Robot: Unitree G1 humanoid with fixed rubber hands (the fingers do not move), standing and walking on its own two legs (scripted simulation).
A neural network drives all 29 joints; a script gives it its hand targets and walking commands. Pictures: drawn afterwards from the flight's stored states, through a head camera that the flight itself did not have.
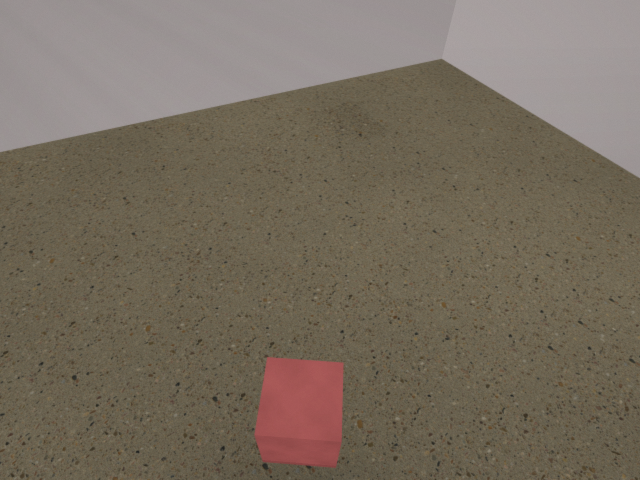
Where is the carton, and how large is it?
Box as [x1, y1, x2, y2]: [254, 357, 343, 467]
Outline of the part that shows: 267,357 254,434 262,460 269,462 335,467 341,442 343,363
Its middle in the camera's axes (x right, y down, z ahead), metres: -0.05 +0.49 +1.09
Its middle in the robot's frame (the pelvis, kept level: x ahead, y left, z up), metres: +0.43 +0.06 -0.66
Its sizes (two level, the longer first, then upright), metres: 0.210 0.200 0.250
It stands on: the floor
